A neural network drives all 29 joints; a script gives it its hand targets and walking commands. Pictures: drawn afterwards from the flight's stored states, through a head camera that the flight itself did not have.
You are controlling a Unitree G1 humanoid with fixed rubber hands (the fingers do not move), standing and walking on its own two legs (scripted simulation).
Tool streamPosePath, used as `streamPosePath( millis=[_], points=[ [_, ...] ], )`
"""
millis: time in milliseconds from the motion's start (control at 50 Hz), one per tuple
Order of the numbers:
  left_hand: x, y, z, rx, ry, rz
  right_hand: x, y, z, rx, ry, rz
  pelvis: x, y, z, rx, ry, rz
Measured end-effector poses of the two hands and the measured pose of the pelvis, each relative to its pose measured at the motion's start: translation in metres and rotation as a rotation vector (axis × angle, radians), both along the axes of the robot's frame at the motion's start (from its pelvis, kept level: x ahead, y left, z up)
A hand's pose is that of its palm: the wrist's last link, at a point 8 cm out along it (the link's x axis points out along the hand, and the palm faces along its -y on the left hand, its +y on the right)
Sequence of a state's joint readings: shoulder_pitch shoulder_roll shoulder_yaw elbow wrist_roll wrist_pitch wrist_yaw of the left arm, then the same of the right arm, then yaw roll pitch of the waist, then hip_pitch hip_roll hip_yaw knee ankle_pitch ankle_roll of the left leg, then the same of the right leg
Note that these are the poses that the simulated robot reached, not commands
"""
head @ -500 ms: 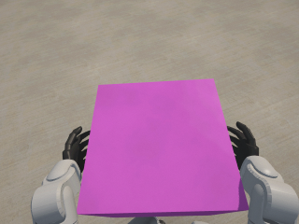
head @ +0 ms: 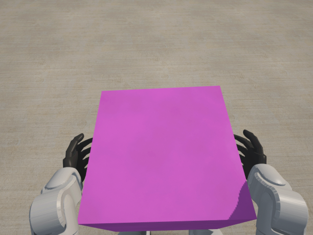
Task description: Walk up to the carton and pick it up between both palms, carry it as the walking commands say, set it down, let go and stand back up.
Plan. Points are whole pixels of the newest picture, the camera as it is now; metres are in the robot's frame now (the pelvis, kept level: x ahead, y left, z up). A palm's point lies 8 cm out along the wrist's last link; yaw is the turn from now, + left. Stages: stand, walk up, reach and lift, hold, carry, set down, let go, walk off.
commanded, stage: carry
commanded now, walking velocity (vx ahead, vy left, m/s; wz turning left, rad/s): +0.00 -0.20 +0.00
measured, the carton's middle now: (163, 164) +0.29 +0.01 -0.01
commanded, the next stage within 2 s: none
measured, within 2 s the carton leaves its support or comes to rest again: neither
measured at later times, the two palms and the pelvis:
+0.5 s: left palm (89, 173) +0.21 +0.16 +0.12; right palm (284, 165) +0.23 -0.23 +0.12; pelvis +0.00 -0.05 +0.02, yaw +4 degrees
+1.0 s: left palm (92, 186) +0.19 +0.15 +0.11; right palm (289, 172) +0.22 -0.23 +0.11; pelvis -0.02 -0.07 +0.01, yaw +4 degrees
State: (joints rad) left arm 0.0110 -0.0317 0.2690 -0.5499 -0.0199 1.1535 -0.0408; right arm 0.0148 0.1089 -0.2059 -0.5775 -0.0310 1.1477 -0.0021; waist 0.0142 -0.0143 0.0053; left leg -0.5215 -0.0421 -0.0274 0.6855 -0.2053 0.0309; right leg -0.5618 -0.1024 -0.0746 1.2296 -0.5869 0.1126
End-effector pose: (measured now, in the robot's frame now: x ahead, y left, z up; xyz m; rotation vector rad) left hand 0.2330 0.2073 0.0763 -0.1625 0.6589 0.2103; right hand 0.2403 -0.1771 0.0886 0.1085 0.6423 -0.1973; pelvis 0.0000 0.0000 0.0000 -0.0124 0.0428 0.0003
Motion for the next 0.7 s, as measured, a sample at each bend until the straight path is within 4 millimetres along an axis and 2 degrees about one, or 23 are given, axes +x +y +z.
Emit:
streamPosePath(
  millis=[100, 160, 220, 400, 480, 560, 700],
  points=[
    [-0.004, 0.009, 0.026, -0.001, -0.059, 0.012, -0.002, 0.009, 0.023, -0.002, -0.056, 0.016, 0.002, 0.005, 0.013, -0.020, 0.000, 0.018],
    [-0.008, 0.009, 0.034, -0.014, -0.074, 0.029, -0.001, 0.010, 0.036, -0.014, -0.072, 0.031, 0.002, 0.001, 0.019, -0.033, 0.006, 0.033],
    [-0.012, 0.003, 0.037, -0.018, -0.074, 0.033, -0.003, 0.004, 0.041, -0.017, -0.071, 0.033, -0.001, -0.006, 0.023, -0.036, 0.014, 0.038],
    [-0.025, -0.042, 0.038, 0.023, -0.030, 0.021, -0.019, -0.042, 0.024, 0.015, -0.024, 0.032, -0.010, -0.043, 0.020, -0.004, -0.005, 0.047],
    [-0.025, -0.048, 0.041, 0.025, -0.032, 0.040, -0.012, -0.048, 0.028, 0.017, -0.029, 0.049, -0.003, -0.052, 0.020, 0.001, -0.001, 0.067],
    [-0.022, -0.049, 0.036, 0.028, -0.040, 0.049, -0.002, -0.049, 0.027, 0.013, -0.041, 0.060, -0.001, -0.057, 0.016, -0.003, 0.014, 0.073],
    [-0.028, -0.063, 0.031, 0.044, -0.016, 0.040, -0.010, -0.062, 0.017, 0.030, -0.016, 0.051, -0.010, -0.068, 0.015, -0.005, 0.007, 0.064]
  ],
)
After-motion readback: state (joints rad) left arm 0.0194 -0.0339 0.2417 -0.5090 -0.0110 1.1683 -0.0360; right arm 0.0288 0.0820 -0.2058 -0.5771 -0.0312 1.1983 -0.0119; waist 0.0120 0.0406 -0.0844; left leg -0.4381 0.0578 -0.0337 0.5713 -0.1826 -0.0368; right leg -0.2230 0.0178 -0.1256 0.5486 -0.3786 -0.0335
